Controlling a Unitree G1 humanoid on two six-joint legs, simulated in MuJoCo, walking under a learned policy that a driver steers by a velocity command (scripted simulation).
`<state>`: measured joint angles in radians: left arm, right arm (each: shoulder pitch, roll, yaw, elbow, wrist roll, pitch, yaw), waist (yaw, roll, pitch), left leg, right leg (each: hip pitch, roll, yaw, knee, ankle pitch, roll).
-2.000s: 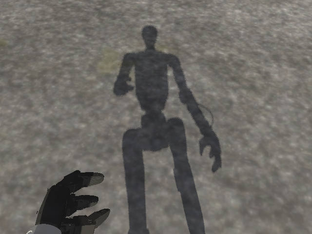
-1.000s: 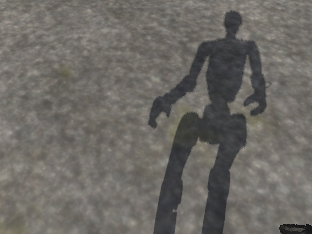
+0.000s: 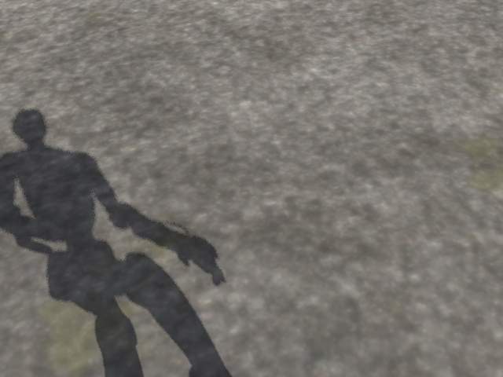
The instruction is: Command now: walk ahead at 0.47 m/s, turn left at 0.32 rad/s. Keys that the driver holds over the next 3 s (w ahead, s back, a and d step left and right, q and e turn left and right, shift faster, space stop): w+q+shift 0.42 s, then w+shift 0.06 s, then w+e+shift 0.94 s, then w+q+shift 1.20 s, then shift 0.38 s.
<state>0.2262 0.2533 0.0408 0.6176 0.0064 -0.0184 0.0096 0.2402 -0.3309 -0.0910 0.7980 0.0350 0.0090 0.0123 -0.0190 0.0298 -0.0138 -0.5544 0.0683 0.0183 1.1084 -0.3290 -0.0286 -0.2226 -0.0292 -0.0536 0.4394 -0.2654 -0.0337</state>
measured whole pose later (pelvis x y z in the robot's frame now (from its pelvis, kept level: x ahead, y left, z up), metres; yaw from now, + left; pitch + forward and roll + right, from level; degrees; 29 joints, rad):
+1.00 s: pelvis +0.67 +0.32 -0.04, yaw +10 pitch -2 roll -1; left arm 0.42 0.31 0.07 0.93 0.02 -0.01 -0.02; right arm 0.16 -0.23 0.01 0.75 -0.05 -0.10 0.00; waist 0.09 -0.02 0.05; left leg -0.33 -0.06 -0.04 1.51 -0.34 0.01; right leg -0.38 0.21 -0.07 0.64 -0.24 -0.22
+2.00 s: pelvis +1.57 +0.36 -0.02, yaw -1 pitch +1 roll -3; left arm 0.45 0.32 0.06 0.92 0.02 -0.12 0.00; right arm 0.14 -0.32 -0.06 0.74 -0.02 -0.01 0.06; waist 0.03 0.04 0.01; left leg -0.81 0.11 0.06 1.02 -0.04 0.09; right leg 0.10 0.03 -0.22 0.25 -0.37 0.00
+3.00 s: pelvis +2.38 +0.57 -0.03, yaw +44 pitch +1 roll -2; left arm 0.35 0.32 0.05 0.82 -0.02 -0.08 0.03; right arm -0.02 -0.28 -0.01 0.61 -0.02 -0.06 0.05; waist 0.08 0.02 0.07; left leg -0.52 -0.06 -0.02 0.54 -0.01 0.09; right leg -0.09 -0.03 -0.11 0.76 -0.51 0.03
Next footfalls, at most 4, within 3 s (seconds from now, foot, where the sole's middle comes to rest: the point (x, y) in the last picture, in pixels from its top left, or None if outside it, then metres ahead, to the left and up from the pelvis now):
0.42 left None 0.33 0.23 -0.78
0.90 right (156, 291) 0.77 0.34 -0.78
1.30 left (99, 197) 1.15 0.59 -0.78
1.72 right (195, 132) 1.46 0.27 -0.78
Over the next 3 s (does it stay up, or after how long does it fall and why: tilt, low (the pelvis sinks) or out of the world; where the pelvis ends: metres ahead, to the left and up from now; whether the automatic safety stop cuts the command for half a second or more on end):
stays up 2.38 0.57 -0.03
